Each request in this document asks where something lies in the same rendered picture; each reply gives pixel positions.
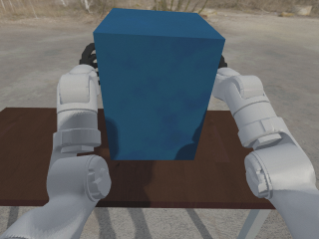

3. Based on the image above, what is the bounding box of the left robot forearm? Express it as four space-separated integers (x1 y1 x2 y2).
46 64 102 196

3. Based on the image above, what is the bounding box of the robot right upper arm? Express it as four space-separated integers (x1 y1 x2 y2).
244 142 319 239

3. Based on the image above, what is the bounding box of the carton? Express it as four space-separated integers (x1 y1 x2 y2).
93 8 225 160

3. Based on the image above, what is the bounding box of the robot left upper arm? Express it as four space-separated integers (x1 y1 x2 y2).
0 154 112 239

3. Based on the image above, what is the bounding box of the table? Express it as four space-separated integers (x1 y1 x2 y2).
0 107 276 239

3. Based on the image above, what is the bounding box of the right robot forearm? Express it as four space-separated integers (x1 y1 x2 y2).
211 67 316 184

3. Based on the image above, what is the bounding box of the left robot hand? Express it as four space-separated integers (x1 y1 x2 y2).
79 43 100 85

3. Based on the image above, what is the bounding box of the right robot hand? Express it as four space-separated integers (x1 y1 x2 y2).
218 55 227 69

